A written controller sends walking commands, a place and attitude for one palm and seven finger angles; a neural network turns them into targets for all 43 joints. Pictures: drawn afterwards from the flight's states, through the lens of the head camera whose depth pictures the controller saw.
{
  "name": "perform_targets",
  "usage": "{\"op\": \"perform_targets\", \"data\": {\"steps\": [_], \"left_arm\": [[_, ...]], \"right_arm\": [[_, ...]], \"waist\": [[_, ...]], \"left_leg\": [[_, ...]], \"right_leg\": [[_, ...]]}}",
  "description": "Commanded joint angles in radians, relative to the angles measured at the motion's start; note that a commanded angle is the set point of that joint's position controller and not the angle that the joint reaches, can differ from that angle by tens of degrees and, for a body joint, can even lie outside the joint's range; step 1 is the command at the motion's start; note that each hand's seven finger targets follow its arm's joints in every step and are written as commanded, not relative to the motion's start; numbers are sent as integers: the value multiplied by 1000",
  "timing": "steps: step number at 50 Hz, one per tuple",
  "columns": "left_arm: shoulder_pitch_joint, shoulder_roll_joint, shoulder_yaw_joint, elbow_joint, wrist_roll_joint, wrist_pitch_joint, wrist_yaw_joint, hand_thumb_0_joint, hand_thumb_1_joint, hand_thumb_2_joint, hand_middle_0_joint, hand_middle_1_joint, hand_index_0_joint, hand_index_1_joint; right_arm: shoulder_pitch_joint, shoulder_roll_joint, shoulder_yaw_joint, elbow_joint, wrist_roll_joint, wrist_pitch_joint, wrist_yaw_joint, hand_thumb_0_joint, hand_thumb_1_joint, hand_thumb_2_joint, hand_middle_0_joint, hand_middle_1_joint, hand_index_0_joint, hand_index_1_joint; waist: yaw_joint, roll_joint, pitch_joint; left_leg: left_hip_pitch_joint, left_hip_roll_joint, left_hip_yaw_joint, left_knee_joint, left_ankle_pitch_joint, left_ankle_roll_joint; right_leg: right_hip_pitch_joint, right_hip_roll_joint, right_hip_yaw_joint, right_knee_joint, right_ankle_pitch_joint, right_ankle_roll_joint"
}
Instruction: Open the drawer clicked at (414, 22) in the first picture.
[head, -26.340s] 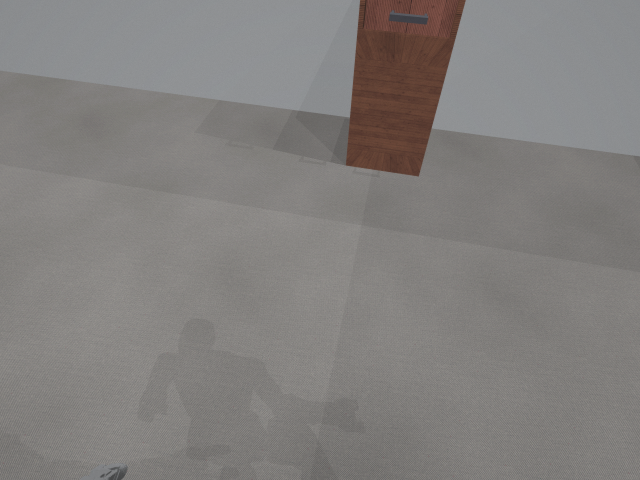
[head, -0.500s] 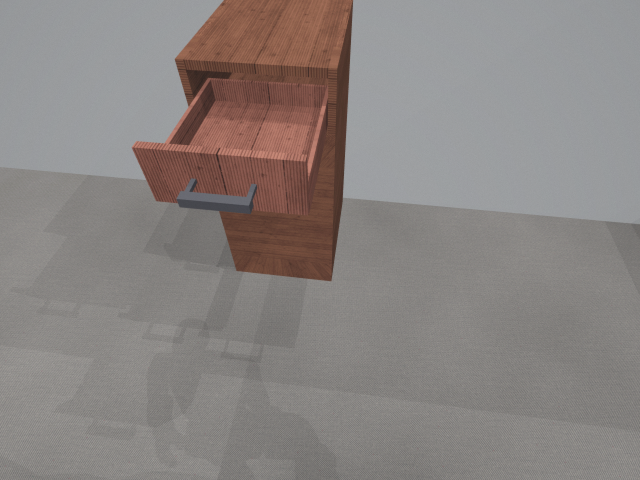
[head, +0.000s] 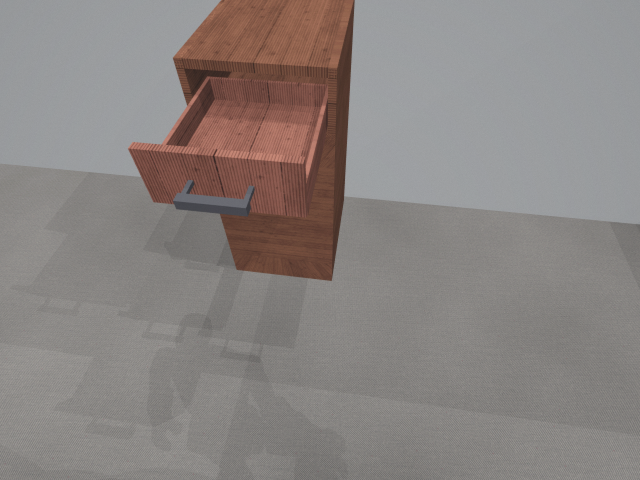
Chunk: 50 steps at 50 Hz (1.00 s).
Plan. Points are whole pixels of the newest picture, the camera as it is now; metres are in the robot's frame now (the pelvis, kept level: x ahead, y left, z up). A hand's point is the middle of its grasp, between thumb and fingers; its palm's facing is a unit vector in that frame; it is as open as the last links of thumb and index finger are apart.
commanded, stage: stand and wait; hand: left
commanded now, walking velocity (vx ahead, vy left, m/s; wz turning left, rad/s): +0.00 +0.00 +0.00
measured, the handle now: (216, 196) +0.59 +0.24 -0.04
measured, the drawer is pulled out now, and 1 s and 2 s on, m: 0.30 0.30 0.30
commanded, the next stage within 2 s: none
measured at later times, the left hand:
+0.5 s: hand out of the picture +0.07 +0.23 -0.16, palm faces +0.00 -0.95 -0.30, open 7.4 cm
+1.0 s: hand out of the picture +0.09 +0.24 -0.16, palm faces -0.01 -0.95 -0.33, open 7.4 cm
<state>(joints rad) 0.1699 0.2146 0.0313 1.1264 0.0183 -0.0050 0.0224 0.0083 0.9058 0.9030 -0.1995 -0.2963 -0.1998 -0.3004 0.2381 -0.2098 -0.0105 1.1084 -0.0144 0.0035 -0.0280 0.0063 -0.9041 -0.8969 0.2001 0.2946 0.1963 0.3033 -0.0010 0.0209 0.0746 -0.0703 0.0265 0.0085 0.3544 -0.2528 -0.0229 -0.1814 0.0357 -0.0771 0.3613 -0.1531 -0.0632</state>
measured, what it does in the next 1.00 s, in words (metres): stands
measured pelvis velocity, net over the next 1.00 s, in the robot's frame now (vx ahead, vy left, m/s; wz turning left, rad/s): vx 0.01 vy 0.00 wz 0.00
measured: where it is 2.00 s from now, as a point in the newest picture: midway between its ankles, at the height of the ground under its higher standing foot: outside the picture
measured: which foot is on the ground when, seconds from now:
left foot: down 0.00-1.00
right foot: down 0.00-1.00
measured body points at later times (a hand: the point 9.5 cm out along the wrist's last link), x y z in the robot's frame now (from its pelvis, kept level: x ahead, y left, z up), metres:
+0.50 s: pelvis +0.01 +0.00 +0.00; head +0.03 -0.01 +0.45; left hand +0.07 +0.28 -0.14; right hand +0.04 -0.26 -0.15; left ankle -0.04 +0.13 -0.74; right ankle +0.03 -0.08 -0.75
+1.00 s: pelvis +0.01 +0.00 +0.00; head +0.04 +0.00 +0.45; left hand +0.09 +0.29 -0.13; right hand +0.07 -0.28 -0.14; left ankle -0.04 +0.13 -0.74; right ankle +0.03 -0.08 -0.75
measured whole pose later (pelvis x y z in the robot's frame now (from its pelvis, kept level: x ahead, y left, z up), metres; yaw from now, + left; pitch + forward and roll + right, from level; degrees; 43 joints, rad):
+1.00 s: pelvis +0.01 +0.00 +0.00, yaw +0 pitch -1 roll +0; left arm 0.09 0.30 0.03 1.12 0.02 -0.01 0.01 0.01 0.90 0.90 -0.20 -0.30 -0.20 -0.30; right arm 0.14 -0.30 0.00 1.10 -0.01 0.00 -0.02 0.01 -0.90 -0.90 0.20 0.29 0.20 0.30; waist 0.00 0.02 0.08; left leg -0.03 0.02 0.01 0.29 -0.23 -0.02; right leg -0.15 0.04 -0.08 0.31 -0.14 -0.06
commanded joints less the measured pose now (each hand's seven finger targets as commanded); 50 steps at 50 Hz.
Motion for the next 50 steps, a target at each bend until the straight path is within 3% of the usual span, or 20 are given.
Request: {"op": "perform_targets", "data": {"steps": [1, 50], "left_arm": [[-4, 171, 31, -45, -5, -19, 8, 0, 900, 900, -200, -300, -200, -300], [-115, 286, 35, -66, -5, -30, 0, 0, 900, 900, -200, -300, -200, -300]], "right_arm": [[51, -136, -28, -30, -2, -9, -5, 0, -900, -900, 200, 300, 200, 300], [-92, -272, -33, -54, 1, -16, 1, 0, -900, -900, 200, 300, 200, 300]], "waist": [[-4, -16, -31], [-7, -11, -90]], "left_leg": [[-81, 77, -60, -69, 112, 44], [-11, 97, -70, -106, 199, 39]], "right_leg": [[79, -148, 151, -80, 64, 4], [127, -160, 151, -86, 201, 8]]}}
